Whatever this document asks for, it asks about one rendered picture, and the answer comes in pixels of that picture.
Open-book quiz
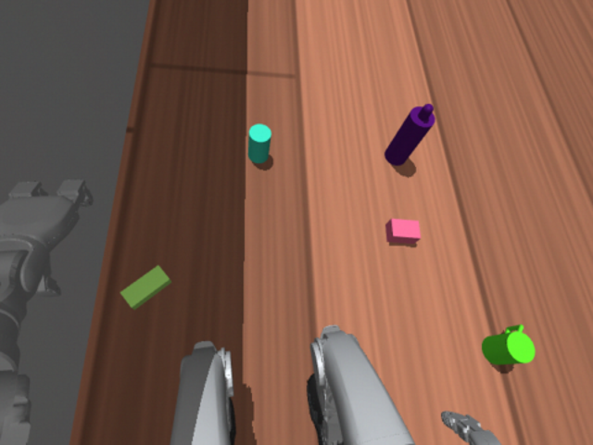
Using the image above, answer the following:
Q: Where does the left robot arm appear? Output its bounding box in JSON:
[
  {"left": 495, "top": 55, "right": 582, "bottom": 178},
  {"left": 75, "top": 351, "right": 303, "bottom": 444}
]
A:
[{"left": 0, "top": 235, "right": 50, "bottom": 445}]

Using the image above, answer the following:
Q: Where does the left robot hand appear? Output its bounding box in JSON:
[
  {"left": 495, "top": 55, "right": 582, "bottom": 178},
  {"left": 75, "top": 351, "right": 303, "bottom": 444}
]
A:
[{"left": 0, "top": 180, "right": 94, "bottom": 297}]

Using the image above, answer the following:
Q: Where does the right robot foot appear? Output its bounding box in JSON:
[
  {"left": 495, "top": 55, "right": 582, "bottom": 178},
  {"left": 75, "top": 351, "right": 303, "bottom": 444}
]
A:
[{"left": 307, "top": 374, "right": 344, "bottom": 445}]

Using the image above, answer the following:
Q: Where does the right robot hand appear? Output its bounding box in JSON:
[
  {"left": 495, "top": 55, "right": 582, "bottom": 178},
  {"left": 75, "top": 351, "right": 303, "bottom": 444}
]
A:
[{"left": 441, "top": 411, "right": 501, "bottom": 445}]

